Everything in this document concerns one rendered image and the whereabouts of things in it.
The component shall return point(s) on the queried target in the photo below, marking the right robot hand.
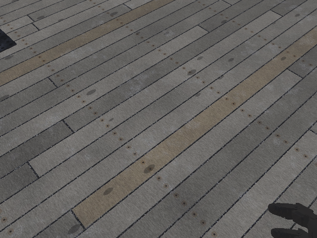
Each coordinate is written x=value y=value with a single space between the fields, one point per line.
x=299 y=214

